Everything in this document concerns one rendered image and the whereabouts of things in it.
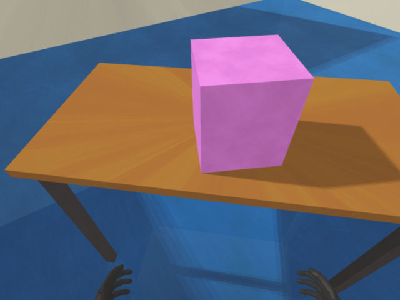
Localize carton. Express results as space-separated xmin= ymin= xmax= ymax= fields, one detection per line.
xmin=191 ymin=35 xmax=314 ymax=173

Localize table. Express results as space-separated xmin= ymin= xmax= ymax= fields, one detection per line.
xmin=5 ymin=63 xmax=400 ymax=294

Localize right robot hand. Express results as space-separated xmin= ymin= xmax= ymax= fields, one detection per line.
xmin=297 ymin=267 xmax=340 ymax=300

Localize left robot hand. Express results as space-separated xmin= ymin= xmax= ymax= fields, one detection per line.
xmin=94 ymin=264 xmax=133 ymax=300

